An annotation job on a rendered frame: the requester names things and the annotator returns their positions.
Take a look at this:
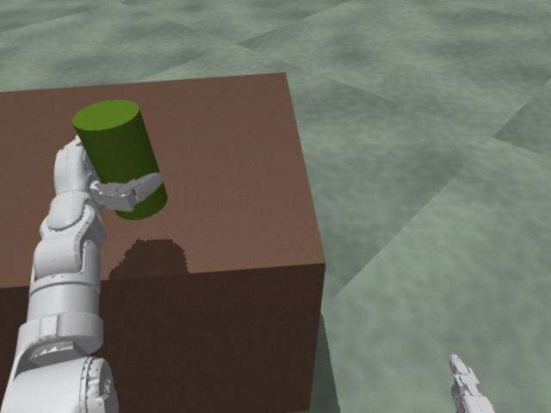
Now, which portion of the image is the left robot arm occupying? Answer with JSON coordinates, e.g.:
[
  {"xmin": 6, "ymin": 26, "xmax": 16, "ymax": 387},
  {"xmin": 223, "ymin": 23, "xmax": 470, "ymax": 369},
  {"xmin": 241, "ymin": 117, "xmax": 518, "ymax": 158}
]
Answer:
[{"xmin": 0, "ymin": 191, "xmax": 119, "ymax": 413}]

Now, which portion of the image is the left robot hand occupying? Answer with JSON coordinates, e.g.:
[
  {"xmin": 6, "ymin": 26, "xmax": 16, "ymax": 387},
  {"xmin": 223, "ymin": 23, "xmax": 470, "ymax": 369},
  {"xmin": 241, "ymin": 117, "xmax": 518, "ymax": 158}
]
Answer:
[{"xmin": 54, "ymin": 135, "xmax": 163, "ymax": 212}]

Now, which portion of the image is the can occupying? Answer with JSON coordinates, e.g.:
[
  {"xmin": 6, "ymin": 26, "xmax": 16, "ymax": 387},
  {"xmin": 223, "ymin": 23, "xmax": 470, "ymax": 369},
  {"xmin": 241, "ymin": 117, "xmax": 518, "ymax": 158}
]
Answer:
[{"xmin": 72, "ymin": 100, "xmax": 168, "ymax": 220}]

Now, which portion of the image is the right robot hand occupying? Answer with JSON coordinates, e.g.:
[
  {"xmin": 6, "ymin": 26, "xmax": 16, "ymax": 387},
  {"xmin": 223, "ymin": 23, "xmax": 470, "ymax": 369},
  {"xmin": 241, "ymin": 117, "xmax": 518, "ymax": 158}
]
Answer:
[{"xmin": 449, "ymin": 354, "xmax": 496, "ymax": 413}]

